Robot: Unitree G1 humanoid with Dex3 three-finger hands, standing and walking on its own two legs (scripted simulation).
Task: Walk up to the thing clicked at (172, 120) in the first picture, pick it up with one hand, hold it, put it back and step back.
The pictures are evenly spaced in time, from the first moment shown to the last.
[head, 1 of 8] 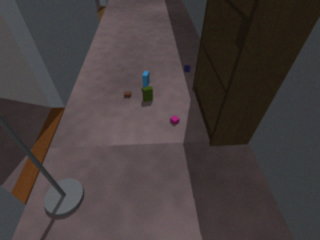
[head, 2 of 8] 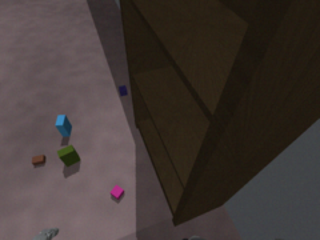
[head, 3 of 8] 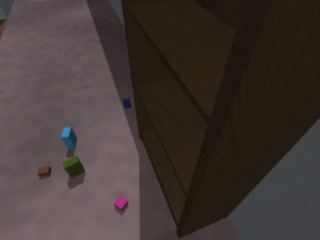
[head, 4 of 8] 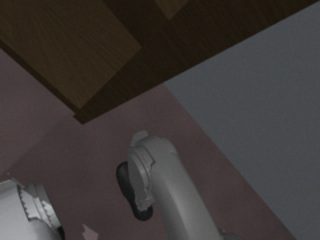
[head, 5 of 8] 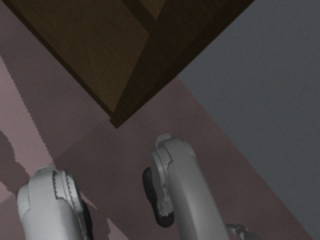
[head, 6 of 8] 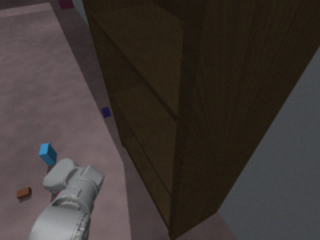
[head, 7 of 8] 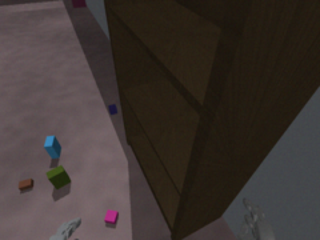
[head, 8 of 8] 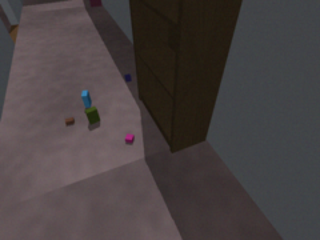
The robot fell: no
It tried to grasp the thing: yes
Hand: left
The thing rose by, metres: 0.67
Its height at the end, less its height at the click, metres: +0.00
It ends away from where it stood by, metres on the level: 0.03
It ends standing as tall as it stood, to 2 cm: yes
